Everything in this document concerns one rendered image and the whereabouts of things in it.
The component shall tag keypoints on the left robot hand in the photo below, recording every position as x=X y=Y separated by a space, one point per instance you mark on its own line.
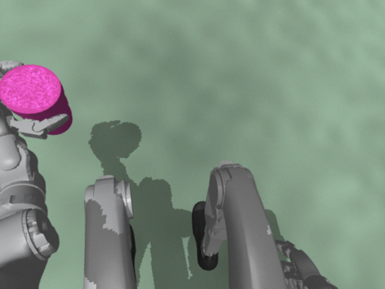
x=28 y=127

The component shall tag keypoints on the right robot hand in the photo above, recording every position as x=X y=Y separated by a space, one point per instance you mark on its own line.
x=301 y=265

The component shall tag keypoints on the left robot arm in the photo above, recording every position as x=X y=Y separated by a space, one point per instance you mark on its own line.
x=27 y=238

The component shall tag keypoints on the right robot foot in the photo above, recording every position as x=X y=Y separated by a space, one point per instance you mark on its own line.
x=198 y=225

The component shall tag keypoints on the right robot arm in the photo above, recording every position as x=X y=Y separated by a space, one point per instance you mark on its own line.
x=317 y=282

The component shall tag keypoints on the cup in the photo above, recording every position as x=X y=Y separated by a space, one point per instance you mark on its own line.
x=35 y=92

